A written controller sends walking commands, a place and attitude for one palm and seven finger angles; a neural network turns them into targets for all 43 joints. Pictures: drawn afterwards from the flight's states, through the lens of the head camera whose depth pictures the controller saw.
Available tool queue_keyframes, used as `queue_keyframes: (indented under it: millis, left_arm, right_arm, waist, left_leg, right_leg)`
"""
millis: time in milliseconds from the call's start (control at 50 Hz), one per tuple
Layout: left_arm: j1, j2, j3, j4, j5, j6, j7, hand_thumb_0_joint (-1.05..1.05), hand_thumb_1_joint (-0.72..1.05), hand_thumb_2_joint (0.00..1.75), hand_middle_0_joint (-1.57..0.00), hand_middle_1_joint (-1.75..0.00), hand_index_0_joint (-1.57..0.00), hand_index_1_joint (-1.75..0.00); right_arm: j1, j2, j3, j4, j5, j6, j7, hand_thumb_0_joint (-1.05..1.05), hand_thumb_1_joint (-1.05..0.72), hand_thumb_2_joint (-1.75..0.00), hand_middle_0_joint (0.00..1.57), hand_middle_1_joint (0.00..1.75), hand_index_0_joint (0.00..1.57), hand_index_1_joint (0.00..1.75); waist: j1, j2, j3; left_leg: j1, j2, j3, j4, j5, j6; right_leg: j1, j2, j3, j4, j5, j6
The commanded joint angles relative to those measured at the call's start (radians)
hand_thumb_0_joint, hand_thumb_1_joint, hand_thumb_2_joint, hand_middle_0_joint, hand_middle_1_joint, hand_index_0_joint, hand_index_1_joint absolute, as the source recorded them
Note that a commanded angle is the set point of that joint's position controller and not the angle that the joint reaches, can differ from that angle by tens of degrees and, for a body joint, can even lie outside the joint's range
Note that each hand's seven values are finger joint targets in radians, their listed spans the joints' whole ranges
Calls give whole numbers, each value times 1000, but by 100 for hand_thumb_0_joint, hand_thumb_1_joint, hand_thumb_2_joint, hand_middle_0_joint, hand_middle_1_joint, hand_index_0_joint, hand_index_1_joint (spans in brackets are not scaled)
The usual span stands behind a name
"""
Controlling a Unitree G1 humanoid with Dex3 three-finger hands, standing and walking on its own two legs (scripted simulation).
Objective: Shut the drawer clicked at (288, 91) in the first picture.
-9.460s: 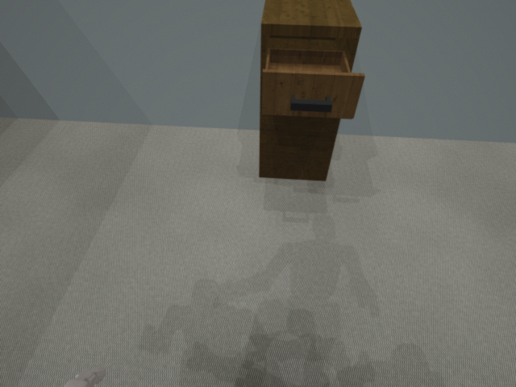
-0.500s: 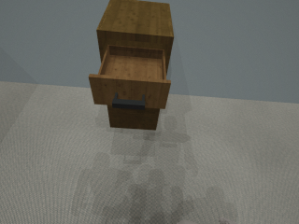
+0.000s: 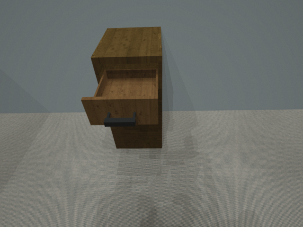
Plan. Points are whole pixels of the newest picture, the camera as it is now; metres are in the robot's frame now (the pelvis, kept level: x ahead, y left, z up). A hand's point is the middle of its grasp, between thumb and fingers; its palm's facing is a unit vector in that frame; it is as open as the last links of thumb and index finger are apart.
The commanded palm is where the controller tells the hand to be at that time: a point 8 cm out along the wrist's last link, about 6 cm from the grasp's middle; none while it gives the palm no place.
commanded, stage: take the last steps up to it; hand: left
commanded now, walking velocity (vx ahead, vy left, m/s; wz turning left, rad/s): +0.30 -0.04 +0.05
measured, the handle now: (120, 118) +0.58 +0.16 -0.09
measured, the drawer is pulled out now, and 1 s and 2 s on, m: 0.30 0.30 0.30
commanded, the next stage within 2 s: come to a stop and stand still in 0.72 s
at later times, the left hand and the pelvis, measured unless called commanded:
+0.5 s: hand out of the picture +0.01 +0.15 -0.19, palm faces +0.15 -0.98 -0.13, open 7.4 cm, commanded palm none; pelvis +0.15 +0.03 -0.03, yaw +0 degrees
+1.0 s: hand (119, 178) +0.34 +0.15 -0.17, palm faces +0.04 -0.97 -0.26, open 7.2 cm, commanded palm none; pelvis +0.28 -0.04 -0.01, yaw +0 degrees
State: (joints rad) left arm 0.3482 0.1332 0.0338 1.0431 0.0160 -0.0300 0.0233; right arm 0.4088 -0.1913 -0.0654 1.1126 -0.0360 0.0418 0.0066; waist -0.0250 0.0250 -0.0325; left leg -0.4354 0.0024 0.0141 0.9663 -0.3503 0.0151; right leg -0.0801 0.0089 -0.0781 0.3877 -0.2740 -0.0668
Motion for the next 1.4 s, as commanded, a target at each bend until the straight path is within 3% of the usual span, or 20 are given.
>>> queue_keyframes:
  millis: [0, 160, 300, 360, 380, 400, 420, 440, 560, 720, 780, 800, 820, 860, 940, 1220, 1260, 1300, 1340, 1380]
  left_arm:
    - [61, 96, 15, -7, -8, -34, 2, 0, 90, 90, -20, -30, -20, -30]
    - [241, 68, 8, 88, 8, -61, 11, 0, 90, 90, -20, -30, -20, -30]
    - [294, 68, 5, 136, 12, -49, 20, 0, 90, 90, -20, -30, -20, -30]
    - [247, 86, 11, 130, 3, -49, 16, 0, 90, 90, -20, -30, -20, -30]
    - [258, 65, 9, 122, -6, -52, 12, 0, 90, 90, -20, -30, -20, -30]
    - [285, 10, 0, 100, -19, -54, 5, 0, 90, 90, -20, -30, -20, -30]
    - [237, 44, -1, 68, -15, -44, 8, 0, 90, 90, -20, -30, -20, -30]
    - [190, 47, 11, 51, -4, -38, 11, 0, 90, 90, -20, -30, -20, -30]
    - [160, -6, 27, 35, 12, 15, -19, 0, 90, 90, -20, -30, -20, -30]
    - [-31, 51, 37, -62, 13, 12, -35, 0, 90, 90, -20, -30, -20, -30]
    - [59, 95, 44, -33, 16, -5, -35, 0, 90, 90, -20, -30, -20, -30]
    - [132, 156, 53, -10, 20, -21, -30, 0, 90, 90, -20, -30, -20, -30]
    - [176, 244, 68, -2, 20, -32, -18, 0, 90, 90, -20, -30, -20, -30]
    - [54, 221, 45, -28, 3, -32, -5, 0, 90, 90, -20, -30, -20, -30]
    - [-83, 197, 39, -61, 8, -7, 20, 0, 90, 90, -20, -30, -20, -30]
    - [-120, 223, 65, -70, 21, 45, 24, 0, 90, 90, -20, -30, -20, -30]
    - [-130, 191, 58, -72, 10, 54, 21, 0, 90, 90, -20, -30, -20, -30]
    - [-101, 97, 39, -86, -2, 66, 17, 0, 90, 90, -20, -30, -20, -30]
    - [-100, 108, 40, -72, 1, 70, 15, 0, 90, 90, -20, -30, -20, -30]
    - [-68, 120, 43, -32, 6, 77, 15, 0, 90, 90, -20, -30, -20, -30]
  right_arm:
    - [-52, -31, -19, -68, 4, -37, 2, 0, -90, -90, 20, 30, 20, 30]
    - [-241, -13, -12, -120, 7, -59, 5, 0, -90, -90, 20, 30, 20, 30]
    - [-355, 32, 11, -149, 18, -85, 7, 0, -90, -90, 20, 30, 20, 30]
    - [-116, 1, 1, -76, 13, -101, -16, 0, -90, -90, 20, 30, 20, 30]
    - [14, -65, -14, -43, 6, -108, -27, 0, -90, -90, 20, 30, 20, 30]
    - [118, -167, -37, -25, 0, -115, -36, 0, -90, -90, 20, 30, 20, 30]
    - [139, -202, -40, -25, 24, -102, -40, 0, -90, -90, 20, 30, 20, 30]
    - [59, -191, -40, -49, 26, -97, -35, 0, -90, -90, 20, 30, 20, 30]
    - [-130, -17, 11, -87, 21, -123, -33, 0, -90, -90, 20, 30, 20, 30]
    - [-126, -95, -21, -118, 6, -101, -27, 0, -90, -90, 20, 30, 20, 30]
    - [-123, -97, -17, -107, 6, -85, -23, 0, -90, -90, 20, 30, 20, 30]
    - [-105, -61, -9, -106, 13, -84, -19, 0, -90, -90, 20, 30, 20, 30]
    - [-72, 5, 7, -123, 19, -84, -15, 0, -90, -90, 20, 30, 20, 30]
    - [-75, -22, 10, -110, 26, -65, -30, 0, -90, -90, 20, 30, 20, 30]
    - [-63, -14, 15, -65, 38, -28, -36, 0, -90, -90, 20, 30, 20, 30]
    - [-116, -18, -4, -119, 32, -11, -23, 0, -90, -90, 20, 30, 20, 30]
    - [-60, -33, -1, -94, 32, -27, -25, 0, -90, -90, 20, 30, 20, 30]
    - [-117, -143, -15, -138, 17, -37, -30, 0, -90, -90, 20, 30, 20, 30]
    - [-226, -129, 0, -164, 10, -39, -45, 0, -90, -90, 20, 30, 20, 30]
    - [-261, -93, 13, -152, 13, -41, -51, 0, -90, -90, 20, 30, 20, 30]
  waist:
    - [5, -99, 208]
    - [59, -97, 193]
    - [79, -166, 184]
    - [-37, -133, 67]
    - [-87, -68, -40]
    - [-96, 168, -162]
    - [-88, 82, -168]
    - [-57, -6, -43]
    - [65, 100, 161]
    - [37, 100, 150]
    - [83, 28, 86]
    - [112, -109, 37]
    - [109, -371, -5]
    - [64, -222, -3]
    - [35, -113, -22]
    - [36, -251, -33]
    - [8, -145, -25]
    - [25, 270, 53]
    - [56, 158, 90]
    - [73, 194, 98]
  left_leg:
    - [-210, 74, -7, 155, 145, -32]
    - [-334, 103, 21, 14, 144, -32]
    - [-120, 32, 113, -264, 81, 17]
    - [260, -35, 145, -446, 200, 50]
    - [526, 93, 6, -468, 297, 89]
    - [746, 397, -380, -512, 500, 220]
    - [683, 484, -491, -599, 533, 278]
    - [541, 483, -421, -635, 424, 286]
    - [86, 271, -75, -780, 268, 162]
    - [126, 267, -51, -704, 198, 159]
    - [108, 191, -2, -526, 83, 87]
    - [37, 109, 69, -313, 10, 40]
    - [-109, -6, 131, -69, -211, -7]
    - [-2, 55, -24, 30, -235, -15]
    - [67, 54, -20, -27, -156, -48]
    - [191, 1, 27, -333, 5, -59]
    - [349, 15, 20, -559, 163, -49]
    - [202, 299, -303, -749, 275, 46]
    - [58, 301, -258, -762, 308, 141]
    - [94, 226, -178, -724, 339, 124]
  right_leg:
    - [-83, -241, 179, -300, -81, -51]
    - [116, -265, 183, -216, 311, -104]
    - [119, -239, 124, -100, 677, -91]
    - [22, -183, 59, 207, 840, -47]
    - [-151, -142, 46, 423, 603, -13]
    - [-414, -17, -19, 750, -84, 33]
    - [-461, -15, 71, 899, -292, 19]
    - [-501, -63, 85, 937, -263, 15]
    - [-395, -141, 64, 755, -16, 67]
    - [-284, -105, -13, 323, 48, 83]
    - [-80, -59, -42, 147, 99, 79]
    - [43, -146, 84, 67, 120, 54]
    - [127, -373, 404, -48, 308, -34]
    - [-37, -413, 373, -95, 559, -112]
    - [-76, -364, 195, 8, 868, -124]
    - [-146, -294, 171, -12, 322, -82]
    - [-249, -229, 138, 77, 132, -11]
    - [-342, -48, 16, 318, -206, 84]
    - [-264, -54, 98, 487, -205, 81]
    - [-274, -37, 121, 572, -153, 78]
